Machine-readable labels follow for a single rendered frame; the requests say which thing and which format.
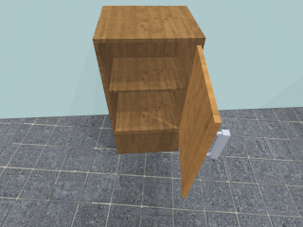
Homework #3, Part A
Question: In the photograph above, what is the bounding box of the handle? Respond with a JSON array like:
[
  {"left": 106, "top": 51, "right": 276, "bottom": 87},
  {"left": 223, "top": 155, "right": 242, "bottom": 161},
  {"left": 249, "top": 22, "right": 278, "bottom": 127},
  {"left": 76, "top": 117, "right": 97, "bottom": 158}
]
[{"left": 206, "top": 130, "right": 231, "bottom": 159}]

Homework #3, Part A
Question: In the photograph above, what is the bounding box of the cupboard door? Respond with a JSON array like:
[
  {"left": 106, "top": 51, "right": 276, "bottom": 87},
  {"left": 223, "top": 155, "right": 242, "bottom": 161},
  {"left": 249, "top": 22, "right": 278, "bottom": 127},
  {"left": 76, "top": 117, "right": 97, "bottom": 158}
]
[{"left": 178, "top": 45, "right": 222, "bottom": 199}]

